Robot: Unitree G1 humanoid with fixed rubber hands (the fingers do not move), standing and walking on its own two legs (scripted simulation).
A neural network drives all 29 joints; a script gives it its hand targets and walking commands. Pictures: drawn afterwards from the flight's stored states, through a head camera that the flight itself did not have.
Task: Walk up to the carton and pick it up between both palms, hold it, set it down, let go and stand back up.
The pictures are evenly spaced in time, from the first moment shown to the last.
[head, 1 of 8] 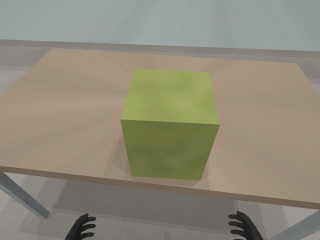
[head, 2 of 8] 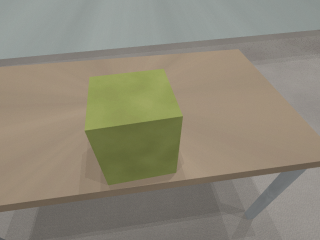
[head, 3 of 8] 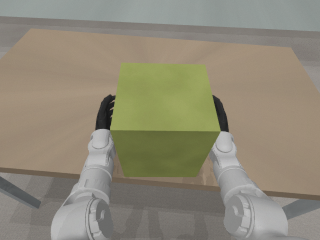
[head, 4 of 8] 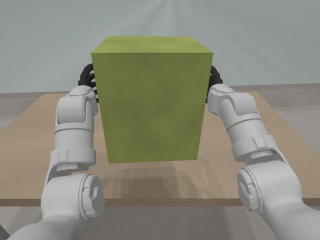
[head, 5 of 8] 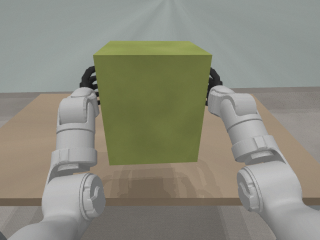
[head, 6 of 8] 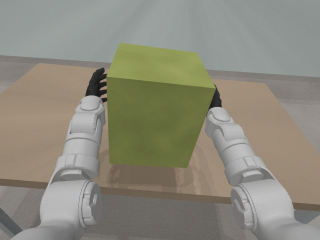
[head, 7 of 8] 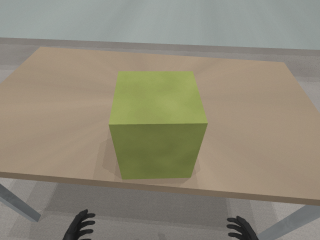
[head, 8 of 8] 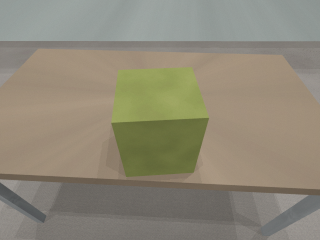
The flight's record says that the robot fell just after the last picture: no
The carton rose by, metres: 0.22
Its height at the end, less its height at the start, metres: +0.00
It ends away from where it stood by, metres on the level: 0.01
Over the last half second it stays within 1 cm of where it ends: yes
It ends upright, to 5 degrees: yes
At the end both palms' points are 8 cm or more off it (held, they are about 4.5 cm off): yes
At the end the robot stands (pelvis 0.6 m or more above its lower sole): yes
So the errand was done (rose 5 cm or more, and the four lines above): yes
